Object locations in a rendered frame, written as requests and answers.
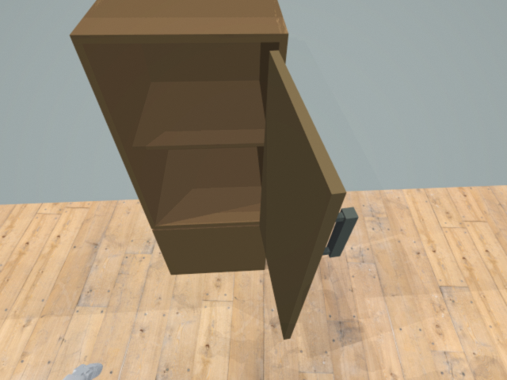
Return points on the handle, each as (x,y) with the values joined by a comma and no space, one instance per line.
(345,223)

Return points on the cupboard door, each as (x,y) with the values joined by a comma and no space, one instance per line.
(301,195)

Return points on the left robot hand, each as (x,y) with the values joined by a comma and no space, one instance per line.
(85,372)

